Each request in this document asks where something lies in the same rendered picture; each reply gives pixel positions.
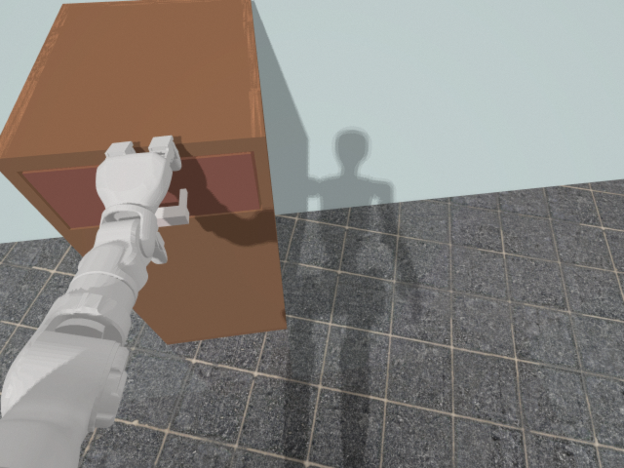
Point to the left robot forearm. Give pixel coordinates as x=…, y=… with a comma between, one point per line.
x=102, y=294

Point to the cabinet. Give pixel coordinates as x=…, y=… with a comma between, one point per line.
x=133, y=70

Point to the left robot upper arm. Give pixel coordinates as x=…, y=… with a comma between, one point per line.
x=67, y=386

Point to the drawer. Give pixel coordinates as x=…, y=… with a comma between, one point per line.
x=221, y=183

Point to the handle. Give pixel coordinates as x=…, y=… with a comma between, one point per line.
x=174, y=215

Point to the left robot hand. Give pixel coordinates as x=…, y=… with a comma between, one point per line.
x=142, y=179

